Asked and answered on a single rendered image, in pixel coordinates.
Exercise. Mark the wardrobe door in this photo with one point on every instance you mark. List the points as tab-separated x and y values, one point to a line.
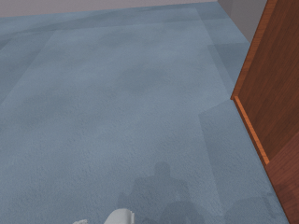
270	91
283	171

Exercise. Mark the left robot thigh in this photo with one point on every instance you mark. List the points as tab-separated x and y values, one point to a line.
121	216

